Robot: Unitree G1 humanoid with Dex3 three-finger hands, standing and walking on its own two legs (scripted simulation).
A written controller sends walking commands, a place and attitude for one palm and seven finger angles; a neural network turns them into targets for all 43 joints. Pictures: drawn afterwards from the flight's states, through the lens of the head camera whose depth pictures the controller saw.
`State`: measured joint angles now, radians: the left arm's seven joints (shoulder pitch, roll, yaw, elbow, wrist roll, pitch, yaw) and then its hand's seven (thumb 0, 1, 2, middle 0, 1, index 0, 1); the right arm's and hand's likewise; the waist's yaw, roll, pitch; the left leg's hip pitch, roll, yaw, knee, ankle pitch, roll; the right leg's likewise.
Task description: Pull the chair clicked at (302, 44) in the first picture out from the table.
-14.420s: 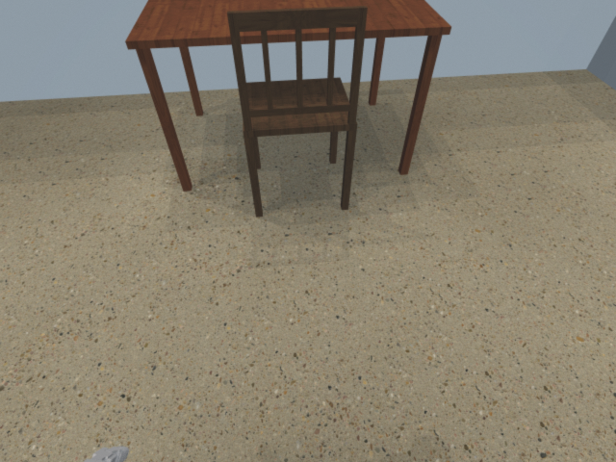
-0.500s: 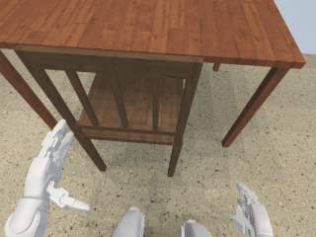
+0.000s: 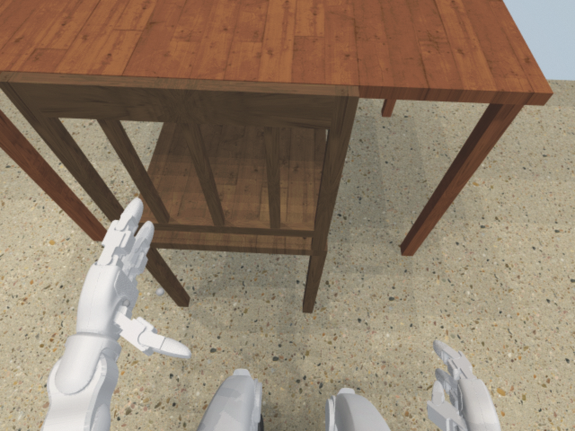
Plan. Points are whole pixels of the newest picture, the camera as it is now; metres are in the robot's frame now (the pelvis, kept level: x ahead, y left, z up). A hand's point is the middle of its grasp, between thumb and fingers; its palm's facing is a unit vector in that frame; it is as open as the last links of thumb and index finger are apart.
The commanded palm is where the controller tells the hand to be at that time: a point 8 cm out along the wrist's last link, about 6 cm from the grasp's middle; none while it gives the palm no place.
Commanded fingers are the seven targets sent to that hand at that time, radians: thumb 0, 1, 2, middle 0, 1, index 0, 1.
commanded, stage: aim the fingers beside a spindle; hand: left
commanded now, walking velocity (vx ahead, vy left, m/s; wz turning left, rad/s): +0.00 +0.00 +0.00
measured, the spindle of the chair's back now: (207, 180) +0.48 +0.16 +0.01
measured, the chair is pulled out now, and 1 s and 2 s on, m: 0.00 0.00 0.00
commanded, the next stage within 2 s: push the fingers through the gap in 1.38 s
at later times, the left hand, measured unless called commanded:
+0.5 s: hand (198, 269) +0.32 +0.14 +0.02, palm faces -0.03 -1.00 -0.04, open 16.9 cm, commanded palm +0.30 +0.20 +0.02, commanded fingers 0.00 -0.50 0.30 -0.06 -0.08 -0.06 -0.08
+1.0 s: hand (213, 259) +0.35 +0.13 +0.00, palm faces +0.00 -1.00 -0.06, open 16.9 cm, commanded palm +0.32 +0.19 +0.01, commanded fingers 0.00 -0.50 0.30 -0.06 -0.08 -0.06 -0.08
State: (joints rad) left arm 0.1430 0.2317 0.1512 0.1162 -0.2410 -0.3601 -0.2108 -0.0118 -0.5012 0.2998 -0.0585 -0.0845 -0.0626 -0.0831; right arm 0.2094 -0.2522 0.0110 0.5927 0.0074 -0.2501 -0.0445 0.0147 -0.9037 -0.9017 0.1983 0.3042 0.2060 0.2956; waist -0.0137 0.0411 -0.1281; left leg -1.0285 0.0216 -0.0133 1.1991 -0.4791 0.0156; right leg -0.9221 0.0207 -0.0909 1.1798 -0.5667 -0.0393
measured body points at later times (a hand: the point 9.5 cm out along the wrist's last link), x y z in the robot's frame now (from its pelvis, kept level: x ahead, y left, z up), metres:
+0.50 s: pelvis +0.00 +0.00 -0.01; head +0.10 +0.00 +0.43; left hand +0.32 +0.20 +0.03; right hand +0.17 -0.24 -0.11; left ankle +0.05 +0.11 -0.64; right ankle +0.00 -0.10 -0.64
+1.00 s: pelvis +0.00 -0.01 -0.02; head +0.11 -0.02 +0.42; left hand +0.34 +0.18 +0.01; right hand +0.15 -0.25 -0.14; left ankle +0.05 +0.11 -0.64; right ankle +0.00 -0.10 -0.64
